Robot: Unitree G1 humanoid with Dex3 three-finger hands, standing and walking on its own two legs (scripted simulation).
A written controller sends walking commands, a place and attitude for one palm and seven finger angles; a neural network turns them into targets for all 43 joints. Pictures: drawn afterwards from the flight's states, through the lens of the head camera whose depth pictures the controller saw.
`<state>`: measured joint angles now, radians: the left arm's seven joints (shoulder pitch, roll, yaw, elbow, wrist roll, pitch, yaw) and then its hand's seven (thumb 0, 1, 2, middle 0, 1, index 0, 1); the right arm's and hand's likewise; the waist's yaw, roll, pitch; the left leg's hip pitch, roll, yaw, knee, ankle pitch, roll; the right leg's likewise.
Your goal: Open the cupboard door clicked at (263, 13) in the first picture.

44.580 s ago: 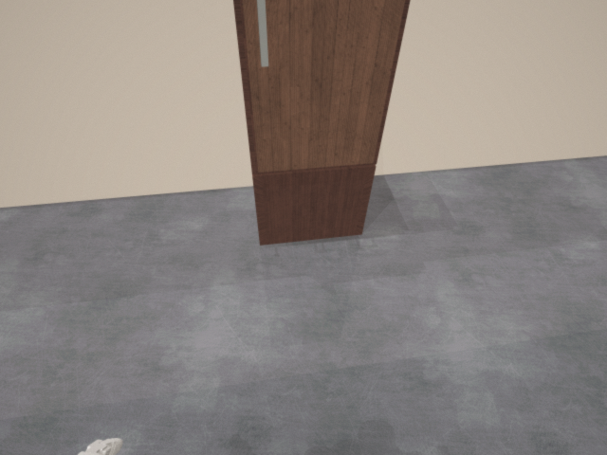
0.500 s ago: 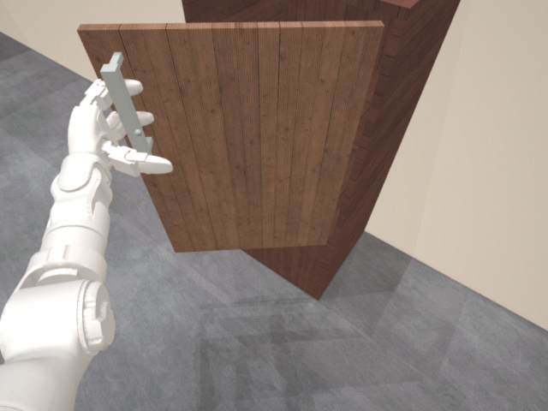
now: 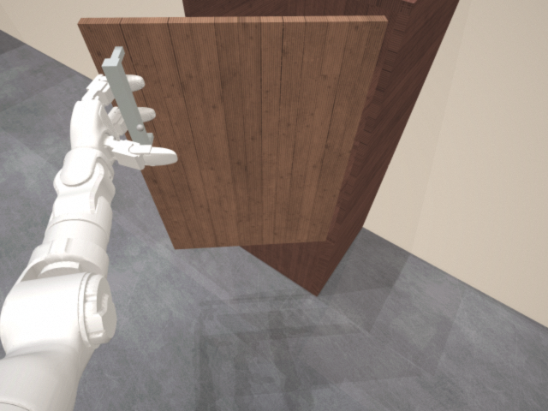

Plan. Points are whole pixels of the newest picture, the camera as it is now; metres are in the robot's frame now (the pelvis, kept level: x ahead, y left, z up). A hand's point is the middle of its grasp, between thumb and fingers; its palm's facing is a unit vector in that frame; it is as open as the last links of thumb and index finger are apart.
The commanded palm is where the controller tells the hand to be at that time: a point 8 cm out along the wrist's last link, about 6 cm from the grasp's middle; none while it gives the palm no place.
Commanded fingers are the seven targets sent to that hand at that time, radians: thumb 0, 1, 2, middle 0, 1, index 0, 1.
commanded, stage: close the thumb around the handle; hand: left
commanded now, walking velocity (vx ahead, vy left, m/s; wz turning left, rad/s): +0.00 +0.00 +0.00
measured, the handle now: (133, 108) +0.54 +0.20 +0.15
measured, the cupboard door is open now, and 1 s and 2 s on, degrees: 40 45 80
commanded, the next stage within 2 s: pull the door open along its arc in 0.56 s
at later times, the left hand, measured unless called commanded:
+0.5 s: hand (143, 129) +0.48 +0.17 +0.15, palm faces +0.07 -1.00 +0.01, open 5.7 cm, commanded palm +0.45 +0.22 +0.15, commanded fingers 0.00 0.90 0.90 -0.40 -1.35 -0.40 -1.35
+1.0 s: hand (143, 147) +0.44 +0.17 +0.15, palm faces +0.04 -1.00 +0.01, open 5.9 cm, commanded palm +0.38 +0.22 +0.15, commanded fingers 0.00 0.90 0.90 -0.40 -1.35 -0.40 -1.35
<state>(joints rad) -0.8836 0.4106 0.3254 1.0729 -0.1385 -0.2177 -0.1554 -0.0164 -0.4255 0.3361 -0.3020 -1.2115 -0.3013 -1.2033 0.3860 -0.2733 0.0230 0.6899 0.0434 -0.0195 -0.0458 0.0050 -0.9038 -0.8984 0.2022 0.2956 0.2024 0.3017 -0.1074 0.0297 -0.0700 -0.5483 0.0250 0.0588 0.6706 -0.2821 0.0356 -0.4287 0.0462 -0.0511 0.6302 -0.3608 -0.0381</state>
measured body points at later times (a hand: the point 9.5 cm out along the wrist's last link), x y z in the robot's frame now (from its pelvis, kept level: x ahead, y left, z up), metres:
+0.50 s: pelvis +0.00 +0.00 +0.00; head +0.04 +0.00 +0.45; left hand +0.47 +0.23 +0.16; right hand +0.04 -0.27 -0.12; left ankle +0.03 +0.10 -0.72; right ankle -0.03 -0.10 -0.72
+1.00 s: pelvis +0.01 -0.01 +0.01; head +0.03 -0.02 +0.45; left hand +0.44 +0.22 +0.15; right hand +0.07 -0.27 -0.11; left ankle +0.03 +0.10 -0.72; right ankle -0.03 -0.10 -0.72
